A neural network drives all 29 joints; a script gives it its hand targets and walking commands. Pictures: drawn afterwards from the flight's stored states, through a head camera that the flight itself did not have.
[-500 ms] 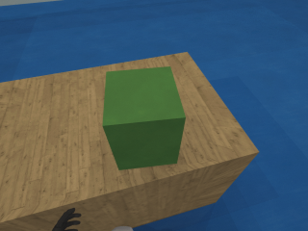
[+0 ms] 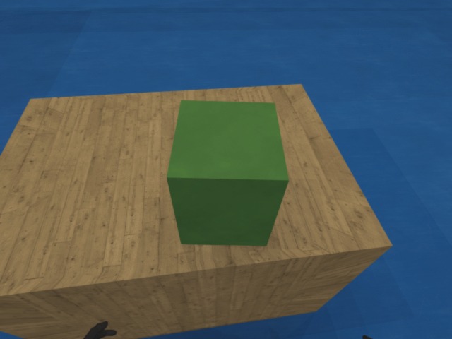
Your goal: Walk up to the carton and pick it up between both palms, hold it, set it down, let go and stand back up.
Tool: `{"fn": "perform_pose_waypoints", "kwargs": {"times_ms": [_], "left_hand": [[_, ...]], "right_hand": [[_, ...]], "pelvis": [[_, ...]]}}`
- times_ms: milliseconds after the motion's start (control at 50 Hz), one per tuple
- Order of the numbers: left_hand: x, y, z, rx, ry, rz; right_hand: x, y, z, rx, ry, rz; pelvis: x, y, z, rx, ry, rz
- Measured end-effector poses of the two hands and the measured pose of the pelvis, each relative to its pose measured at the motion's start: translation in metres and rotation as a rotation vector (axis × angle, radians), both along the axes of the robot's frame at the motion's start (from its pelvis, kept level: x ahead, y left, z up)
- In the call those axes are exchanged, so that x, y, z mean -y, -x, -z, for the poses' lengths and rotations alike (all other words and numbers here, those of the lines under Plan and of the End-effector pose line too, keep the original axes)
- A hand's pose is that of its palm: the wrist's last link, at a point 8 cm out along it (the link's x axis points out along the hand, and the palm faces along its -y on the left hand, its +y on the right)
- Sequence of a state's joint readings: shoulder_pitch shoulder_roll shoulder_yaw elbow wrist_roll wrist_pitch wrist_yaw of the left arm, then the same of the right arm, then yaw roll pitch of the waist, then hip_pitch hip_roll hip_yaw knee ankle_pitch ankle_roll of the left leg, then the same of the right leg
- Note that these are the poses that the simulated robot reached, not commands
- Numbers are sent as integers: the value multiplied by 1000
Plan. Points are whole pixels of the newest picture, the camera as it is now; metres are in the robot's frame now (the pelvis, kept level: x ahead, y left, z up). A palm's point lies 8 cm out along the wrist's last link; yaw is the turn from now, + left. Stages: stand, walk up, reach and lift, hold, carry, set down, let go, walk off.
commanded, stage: walk up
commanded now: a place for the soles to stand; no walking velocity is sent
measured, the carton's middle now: (225, 176) +0.44 +0.02 +0.00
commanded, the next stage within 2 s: none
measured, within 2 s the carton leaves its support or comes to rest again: neither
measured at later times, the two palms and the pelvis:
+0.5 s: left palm out of the picture +0.10 +0.28 -0.11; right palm out of the picture +0.11 -0.26 -0.09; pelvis +0.00 +0.01 -0.01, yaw +5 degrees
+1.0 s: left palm out of the picture +0.02 +0.29 -0.10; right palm out of the picture +0.13 -0.23 -0.10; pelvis -0.02 +0.01 +0.00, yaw +10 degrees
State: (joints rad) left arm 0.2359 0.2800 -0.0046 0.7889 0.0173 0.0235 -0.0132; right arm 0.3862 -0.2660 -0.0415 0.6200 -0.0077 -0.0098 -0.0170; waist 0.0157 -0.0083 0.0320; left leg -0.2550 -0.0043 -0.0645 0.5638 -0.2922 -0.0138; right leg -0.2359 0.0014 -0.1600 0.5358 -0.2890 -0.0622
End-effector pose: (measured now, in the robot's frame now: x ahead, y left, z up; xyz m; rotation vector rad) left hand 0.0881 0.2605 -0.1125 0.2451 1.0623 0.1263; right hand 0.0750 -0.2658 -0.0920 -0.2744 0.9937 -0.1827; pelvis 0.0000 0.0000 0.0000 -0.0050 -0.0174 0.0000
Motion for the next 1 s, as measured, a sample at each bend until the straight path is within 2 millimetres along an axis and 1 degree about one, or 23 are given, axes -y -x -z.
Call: {"fn": "perform_pose_waypoints", "kwargs": {"times_ms": [80,160,300,420,520,600,660,720,760,820,900,940,1000], "left_hand": [[-8,-3,-6,-2,-31,-9],[-11,-9,-7,9,-36,-13],[-9,-18,-1,40,-8,-21],[-12,-15,2,52,-3,-35],[-27,-4,0,57,-28,-58],[-41,5,-1,63,-39,-78],[-46,10,0,72,-40,-87],[-44,17,-1,81,-39,-95],[-39,25,-3,83,-34,-105],[-31,44,-4,63,-34,-117],[-30,68,-7,28,-55,-148],[-31,73,-9,25,-59,-164],[-34,73,-11,37,-54,-178]], "right_hand": [[-4,-3,6,-19,-14,-14],[-6,-4,8,-37,-9,-26],[-2,-14,3,-27,28,-46],[0,-27,-1,-6,48,-75],[-7,-35,0,17,50,-106],[-18,-37,0,39,41,-121],[-22,-36,-3,55,41,-127],[-20,-35,-5,50,48,-138],[-17,-35,-6,36,52,-152],[-15,-42,-5,36,45,-175],[-21,-51,-1,55,16,-208],[-26,-51,1,59,-3,-219],[-35,-51,4,58,-25,-225]], "pelvis": [[1,-3,0,-5,3,-15],[1,-6,1,-5,5,-29],[0,-9,4,2,7,-52],[-3,-4,7,5,14,-73],[-10,3,10,14,19,-90],[-16,9,12,23,18,-96],[-18,14,13,23,15,-95],[-15,20,11,19,14,-120],[-13,24,9,13,13,-132],[-9,28,7,8,10,-137],[-8,28,6,15,4,-157],[-9,26,5,20,2,-170],[-11,25,5,23,2,-177]]}}
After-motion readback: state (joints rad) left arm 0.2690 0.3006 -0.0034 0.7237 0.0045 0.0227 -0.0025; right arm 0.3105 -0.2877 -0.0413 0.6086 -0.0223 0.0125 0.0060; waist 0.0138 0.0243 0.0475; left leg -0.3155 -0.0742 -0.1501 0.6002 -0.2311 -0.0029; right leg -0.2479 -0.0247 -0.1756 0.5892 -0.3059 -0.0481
